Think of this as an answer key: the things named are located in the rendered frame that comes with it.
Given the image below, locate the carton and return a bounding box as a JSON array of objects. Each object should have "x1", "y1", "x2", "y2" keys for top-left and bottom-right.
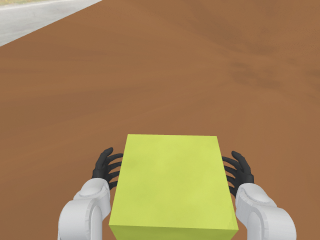
[{"x1": 109, "y1": 134, "x2": 239, "y2": 240}]

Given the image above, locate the robot right hand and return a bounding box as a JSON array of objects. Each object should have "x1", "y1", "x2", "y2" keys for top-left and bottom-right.
[{"x1": 221, "y1": 151, "x2": 255, "y2": 198}]

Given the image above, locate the robot left hand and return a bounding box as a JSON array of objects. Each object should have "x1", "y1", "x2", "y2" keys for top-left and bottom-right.
[{"x1": 91, "y1": 147, "x2": 124, "y2": 190}]

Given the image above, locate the robot left forearm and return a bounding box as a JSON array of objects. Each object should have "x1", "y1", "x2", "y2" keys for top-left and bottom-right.
[{"x1": 57, "y1": 178, "x2": 111, "y2": 240}]

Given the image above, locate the robot right forearm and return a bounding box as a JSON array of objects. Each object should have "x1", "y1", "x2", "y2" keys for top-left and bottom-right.
[{"x1": 235, "y1": 183, "x2": 297, "y2": 240}]

